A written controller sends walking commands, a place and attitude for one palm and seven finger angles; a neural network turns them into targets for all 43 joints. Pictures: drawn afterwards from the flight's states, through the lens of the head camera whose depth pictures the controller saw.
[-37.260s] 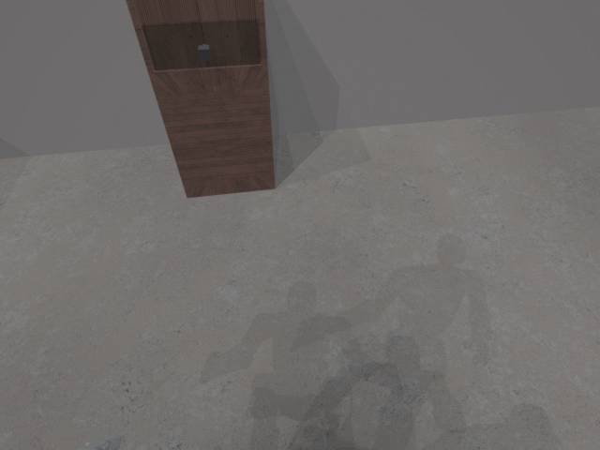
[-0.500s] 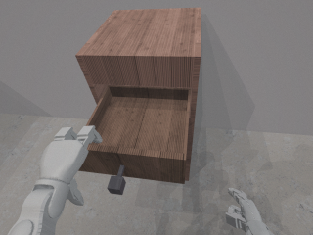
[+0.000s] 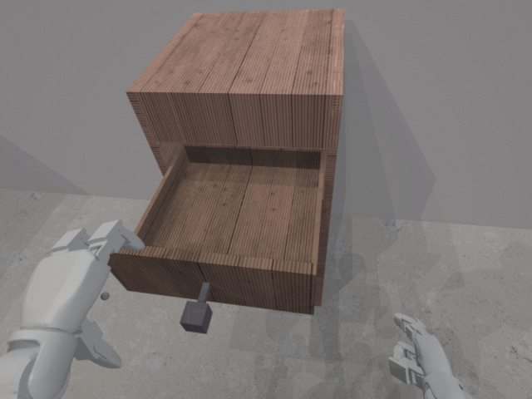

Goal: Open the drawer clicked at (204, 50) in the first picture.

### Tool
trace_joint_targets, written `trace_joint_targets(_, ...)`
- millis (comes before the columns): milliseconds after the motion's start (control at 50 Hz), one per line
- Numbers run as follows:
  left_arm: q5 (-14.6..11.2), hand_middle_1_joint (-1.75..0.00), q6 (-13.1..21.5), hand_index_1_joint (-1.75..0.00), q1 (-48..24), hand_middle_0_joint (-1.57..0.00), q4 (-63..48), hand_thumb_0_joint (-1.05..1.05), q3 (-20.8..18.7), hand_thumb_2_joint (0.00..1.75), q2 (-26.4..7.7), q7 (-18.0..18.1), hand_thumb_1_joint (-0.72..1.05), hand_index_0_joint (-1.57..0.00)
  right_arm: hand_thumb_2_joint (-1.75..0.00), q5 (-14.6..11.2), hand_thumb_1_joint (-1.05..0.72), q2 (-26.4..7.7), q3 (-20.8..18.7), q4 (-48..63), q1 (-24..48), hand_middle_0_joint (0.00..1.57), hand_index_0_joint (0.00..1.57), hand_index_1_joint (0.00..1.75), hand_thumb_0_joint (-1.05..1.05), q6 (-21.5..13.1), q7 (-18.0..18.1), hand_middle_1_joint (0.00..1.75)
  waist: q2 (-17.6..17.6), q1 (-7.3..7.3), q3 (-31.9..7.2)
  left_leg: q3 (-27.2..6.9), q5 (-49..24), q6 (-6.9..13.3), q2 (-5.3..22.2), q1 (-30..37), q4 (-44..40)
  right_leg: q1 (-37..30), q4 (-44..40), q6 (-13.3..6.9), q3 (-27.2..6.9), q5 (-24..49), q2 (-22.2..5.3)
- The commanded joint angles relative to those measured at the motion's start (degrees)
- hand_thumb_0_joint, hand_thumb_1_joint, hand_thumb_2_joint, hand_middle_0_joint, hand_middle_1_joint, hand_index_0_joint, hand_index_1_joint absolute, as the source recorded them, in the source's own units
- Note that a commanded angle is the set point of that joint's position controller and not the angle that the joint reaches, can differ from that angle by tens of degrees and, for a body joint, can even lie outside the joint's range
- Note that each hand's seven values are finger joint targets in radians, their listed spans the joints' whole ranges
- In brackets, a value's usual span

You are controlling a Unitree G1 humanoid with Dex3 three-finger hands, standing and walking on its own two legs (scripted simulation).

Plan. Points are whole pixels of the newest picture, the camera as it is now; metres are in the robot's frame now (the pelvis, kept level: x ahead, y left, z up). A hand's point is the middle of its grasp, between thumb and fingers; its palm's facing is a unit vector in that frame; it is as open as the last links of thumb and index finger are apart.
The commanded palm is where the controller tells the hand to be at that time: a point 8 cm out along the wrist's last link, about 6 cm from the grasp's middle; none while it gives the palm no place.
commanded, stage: draw the hand back to the body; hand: left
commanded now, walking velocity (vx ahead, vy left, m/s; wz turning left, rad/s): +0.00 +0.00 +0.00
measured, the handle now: (200, 305) +0.27 +0.17 -0.05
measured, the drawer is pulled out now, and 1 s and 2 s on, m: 0.30 0.30 0.30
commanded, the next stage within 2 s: step back with the hand held close in 0.96 s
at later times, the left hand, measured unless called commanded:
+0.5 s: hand (108, 277) +0.21 +0.21 +0.16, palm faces +0.36 -0.83 -0.43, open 10.9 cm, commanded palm +0.15 +0.26 +0.18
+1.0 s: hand (94, 294) +0.18 +0.22 +0.16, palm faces +0.42 -0.80 -0.43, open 7.5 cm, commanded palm +0.13 +0.26 +0.18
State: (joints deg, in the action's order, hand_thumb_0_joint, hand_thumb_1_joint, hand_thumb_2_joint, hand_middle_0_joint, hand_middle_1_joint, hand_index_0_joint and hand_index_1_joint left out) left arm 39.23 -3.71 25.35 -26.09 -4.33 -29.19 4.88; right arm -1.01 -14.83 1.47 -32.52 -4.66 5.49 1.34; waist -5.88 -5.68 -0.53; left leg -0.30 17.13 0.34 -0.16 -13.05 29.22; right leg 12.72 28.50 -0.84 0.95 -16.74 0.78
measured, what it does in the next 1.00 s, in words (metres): stands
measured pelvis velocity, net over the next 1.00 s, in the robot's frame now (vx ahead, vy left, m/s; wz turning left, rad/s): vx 0.01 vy -0.02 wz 0.03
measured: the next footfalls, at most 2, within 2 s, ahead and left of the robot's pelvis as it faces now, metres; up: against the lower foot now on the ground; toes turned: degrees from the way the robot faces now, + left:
none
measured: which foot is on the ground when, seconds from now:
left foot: down 0.00-1.00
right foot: down 0.00-1.00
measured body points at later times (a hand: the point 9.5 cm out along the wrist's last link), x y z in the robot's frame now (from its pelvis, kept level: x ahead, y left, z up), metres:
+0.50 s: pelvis +0.02 -0.01 +0.00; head +0.02 -0.04 +0.45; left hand +0.18 +0.25 +0.18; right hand +0.22 -0.23 -0.09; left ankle -0.02 +0.12 -0.74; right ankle -0.02 -0.11 -0.74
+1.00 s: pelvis +0.01 -0.02 +0.00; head +0.00 -0.05 +0.45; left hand +0.15 +0.26 +0.18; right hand +0.22 -0.22 -0.08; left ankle -0.02 +0.12 -0.74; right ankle -0.02 -0.11 -0.74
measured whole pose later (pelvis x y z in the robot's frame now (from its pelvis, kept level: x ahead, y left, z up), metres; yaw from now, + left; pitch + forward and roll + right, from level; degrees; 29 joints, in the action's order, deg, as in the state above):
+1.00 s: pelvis +0.01 -0.02 +0.00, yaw +2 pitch -2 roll +0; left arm -2.7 4.9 32.4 -28.5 -15.2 -18.5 7.5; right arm -1.0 -11.6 0.8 -36.9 -9.1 -7.9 4.9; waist -4.3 -3.5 0.0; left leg -2.3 16.5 -1.3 0.6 -7.4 25.9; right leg 6.9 25.9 -2.3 3.0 -17.1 1.5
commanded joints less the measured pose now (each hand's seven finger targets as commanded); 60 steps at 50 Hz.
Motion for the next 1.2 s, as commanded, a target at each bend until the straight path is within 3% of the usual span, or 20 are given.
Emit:
trace_joint_targets(0,-37.65,-1.13,7.23,-1.13,-2.19,-0.29,-12.81,0.00,-10.40,0.34,3.07,3.15,-0.40,-0.29,-0.90,0.07,-0.90,-2.40,-1.04,10.19,3.85,0.20,0.20,0.30,0.00,-11.19,3.74,0.30,8.16,3.08,-6.57,0.22,-13.54,1.30,2.22,8.25,-4.20,-5.07,-4.29,0.62,2.34,11.68,-1.12)
trace_joint_targets(40,-39.12,-1.09,9.84,-1.09,-5.11,-0.29,-19.58,0.00,-11.97,0.37,1.01,4.12,-0.32,-0.29,-0.90,0.81,-0.90,-2.30,-0.66,9.59,3.51,0.20,0.20,0.30,0.00,-14.35,4.81,0.30,4.73,2.60,-8.90,0.07,-15.93,0.83,2.02,8.92,-4.65,-6.72,-3.96,0.56,2.07,13.43,-2.25)
trace_joint_targets(80,-39.70,-1.04,10.30,-1.04,-2.53,-0.28,-17.05,0.00,-11.98,0.40,2.40,4.64,-0.26,-0.28,-0.90,1.28,-0.90,-2.01,-0.54,7.85,1.99,0.20,0.20,0.30,0.00,-15.88,5.04,0.30,2.93,2.73,-6.01,0.16,-18.20,0.44,1.92,8.10,-5.15,-6.65,-4.30,0.36,2.39,15.39,-2.39)
trace_joint_targets(120,-40.00,-1.00,10.55,-1.00,-1.66,-0.28,-15.95,0.00,-13.88,0.43,1.32,4.74,-0.18,-0.28,-0.90,1.39,-0.90,-2.28,-0.76,6.51,2.33,0.20,0.20,0.30,0.00,-16.70,4.95,0.30,1.81,2.44,-3.52,0.38,-18.36,0.19,1.88,6.83,-5.34,-6.65,-5.37,0.15,2.18,16.28,-2.38)
trace_joint_targets(180,-40.44,-0.93,11.23,-0.93,-0.99,-0.27,-16.18,0.00,-12.83,0.48,3.17,4.15,-0.08,-0.27,-0.90,1.31,-0.90,-1.95,-0.88,6.05,1.71,0.20,0.20,0.30,0.00,-17.26,4.46,0.30,0.02,2.66,-3.15,0.30,-20.02,-0.03,1.99,7.04,-5.66,-7.02,-5.28,0.05,2.25,17.67,-2.61)
trace_joint_targets(280,-41.11,-0.82,11.71,-0.82,2.60,-0.26,-15.95,0.00,-14.17,0.55,3.28,3.38,0.09,-0.26,-0.90,1.03,-0.90,-2.03,-1.80,5.69,2.20,0.20,0.20,0.30,0.00,-17.22,3.75,0.30,3.89,2.45,-5.19,0.76,-22.95,0.22,2.35,7.53,-4.89,-8.21,-5.12,0.43,2.31,21.70,-2.70)
trace_joint_targets(360,-41.29,-0.73,11.95,-0.73,4.34,-0.25,-16.60,0.00,-15.21,0.62,2.73,3.33,0.23,-0.25,-0.90,0.74,-0.90,-2.04,-2.23,5.42,2.37,0.20,0.20,0.30,0.00,-17.08,3.62,0.30,3.19,2.54,-6.36,0.98,-24.06,0.23,2.28,7.77,-4.48,-8.44,-4.95,0.64,2.29,23.36,-2.91)
trace_joint_targets(460,-41.52,-0.62,12.06,-0.62,5.38,-0.24,-15.60,0.00,-16.67,0.69,2.23,3.55,0.41,-0.24,-0.90,0.39,-0.90,-1.94,-2.66,5.10,2.61,0.20,0.20,0.30,0.00,-16.40,3.99,0.30,5.45,2.73,-5.89,1.08,-23.26,0.32,2.34,7.62,-4.37,-7.69,-5.07,0.89,2.37,23.63,-2.90)
trace_joint_targets(500,-41.67,-0.57,12.12,-0.57,4.93,-0.23,-15.68,0.00,-17.47,0.72,1.60,3.68,0.48,-0.23,-0.90,0.27,-0.90,-1.93,-2.67,5.24,2.84,0.20,0.20,0.30,0.00,-16.20,4.15,0.30,5.60,2.70,-5.67,1.12,-21.54,0.42,2.12,7.42,-4.37,-7.21,-5.33,1.01,2.17,22.47,-2.95)
trace_joint_targets(520,-41.52,-0.55,12.18,-0.55,4.56,-0.23,-16.27,0.00,-17.70,0.74,1.17,3.70,0.51,-0.23,-0.90,0.21,-0.90,-2.13,-2.70,5.09,3.11,0.20,0.20,0.30,0.00,-16.32,4.28,0.30,2.50,2.65,-5.77,1.33,-21.45,0.29,1.96,7.73,-4.32,-7.11,-5.74,0.76,1.81,22.02,-2.94)
trace_joint_targets(740,-41.86,-0.30,11.91,-0.30,4.09,-0.20,-14.30,0.00,-17.35,0.90,1.79,3.80,0.90,-0.20,-0.90,0.11,-0.90,-1.98,-2.58,5.01,3.53,0.20,0.20,0.30,0.00,-16.29,4.34,0.30,4.42,2.85,-3.14,0.80,-17.26,0.44,1.98,6.93,-5.01,-5.25,-6.56,1.03,1.98,17.32,-3.02)
trace_joint_targets(820,-41.67,-0.30,12.03,-0.30,3.93,-0.20,-14.99,0.00,-18.09,0.90,0.96,3.91,0.90,-0.20,-0.90,0.15,-0.90,-2.00,-2.48,5.09,4.03,0.20,0.20,0.30,0.00,-16.66,4.37,0.30,2.51,2.46,-3.27,0.67,-16.73,0.41,1.81,7.13,-5.16,-5.11,-6.91,0.75,1.79,16.33,-2.97)
trace_joint_targets(900,-41.87,-0.30,12.16,-0.30,4.13,-0.20,-14.71,0.00,-17.77,0.90,1.36,3.87,0.90,-0.20,-0.90,0.07,-0.90,-1.75,-2.38,5.22,3.90,0.20,0.20,0.30,0.00,-16.74,4.33,0.30,4.46,2.52,-3.20,0.51,-15.62,0.58,1.82,6.94,-5.14,-4.85,-6.82,0.94,1.76,15.20,-3.00)
trace_joint_targets(920,-41.82,-0.30,12.13,-0.30,3.84,-0.20,-15.08,0.00,-18.00,0.90,1.11,3.86,0.90,-0.20,-0.90,0.08,-0.90,-1.95,-2.46,5.06,4.07,0.20,0.20,0.30,0.00,-16.82,4.36,0.30,2.95,2.54,-3.35,0.57,-15.62,0.46,1.80,7.06,-5.10,-4.87,-7.31,0.80,1.58,15.16,-3.02)
trace_joint_targets(1040,-41.98,-0.30,12.22,-0.30,4.34,-0.20,-14.16,0.00,-17.84,0.90,1.40,3.86,0.90,-0.20,-0.90,-0.01,-0.90,-1.82,-2.47,4.86,3.89,0.20,0.20,0.30,0.00,-16.90,4.44,0.30,3.32,2.58,-2.94,0.57,-14.74,0.44,1.96,6.81,-5.17,-4.57,-7.20,0.94,1.59,14.15,-3.21)
trace_joint_targets(1060,-42.35,-0.30,15.02,-0.30,-2.51,-0.20,-18.97,0.00,-25.19,0.90,-5.12,3.91,0.90,-0.20,-0.90,-0.38,-0.90,-3.87,-2.77,6.28,-0.12,0.20,0.20,0.30,0.00,-15.30,3.92,0.30,4.52,5.43,1.91,-1.81,-11.55,1.91,2.25,1.70,-2.29,0.69,-10.29,0.53,-3.24,15.01,-6.23)
trace_joint_targets(1080,-41.98,-0.30,15.34,-0.30,2.41,-0.20,-13.08,0.00,-23.16,0.90,-1.86,3.37,0.90,-0.20,-0.90,-0.34,-0.90,-2.66,-2.77,4.76,0.41,0.20,0.20,0.30,0.00,-14.31,3.73,0.30,8.40,5.73,0.53,-2.11,-10.61,1.69,2.03,2.46,-0.39,1.28,-10.61,-0.21,-2.72,14.65,-7.99)
trace_joint_targets(1100,-41.98,-0.30,15.64,-0.30,5.34,-0.20,-12.34,0.00,-21.27,0.90,0.02,2.89,0.90,-0.20,-0.90,-0.42,-0.90,-2.85,-2.83,5.49,1.23,0.20,0.20,0.30,0.00,-13.45,3.57,0.30,9.57,5.89,-0.49,-1.90,-10.95,1.76,1.75,2.72,1.09,1.94,-10.37,-0.58,-3.38,16.18,-8.82)
trace_joint_targets(1120,-41.97,-0.30,16.50,-0.30,5.44,-0.20,-15.04,0.00,-21.37,0.90,-0.47,2.63,0.90,-0.20,-0.90,-0.36,-0.90,-3.31,-3.07,6.32,1.60,0.20,0.20,0.30,0.00,-13.25,3.54,0.30,6.77,5.93,-1.87,-1.69,-12.67,1.69,1.56,2.87,1.32,1.74,-9.69,-0.98,-3.27,19.07,-9.36)
trace_joint_targets(1180,-41.98,-0.30,17.11,-0.30,10.81,-0.20,-14.97,0.00,-21.56,0.90,0.16,2.77,0.90,-0.20,-0.90,-0.26,-0.90,-3.95,-3.49,7.14,1.38,0.20,0.20,0.30,0.00,-11.80,3.39,0.30,4.81,5.83,-7.03,-3.00,-21.30,1.70,3.43,1.84,-1.00,-2.90,-4.90,-0.33,-0.50,20.58,-8.04)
